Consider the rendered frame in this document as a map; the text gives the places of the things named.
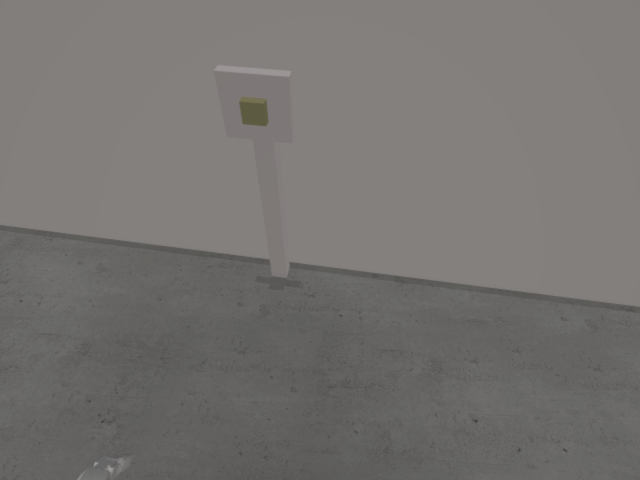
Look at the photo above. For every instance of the button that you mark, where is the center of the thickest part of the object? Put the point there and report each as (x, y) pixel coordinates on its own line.
(254, 111)

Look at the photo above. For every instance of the panel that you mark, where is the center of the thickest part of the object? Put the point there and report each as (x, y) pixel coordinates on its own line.
(276, 87)

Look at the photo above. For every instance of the robot left hand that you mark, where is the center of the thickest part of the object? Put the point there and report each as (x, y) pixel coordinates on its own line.
(107, 467)

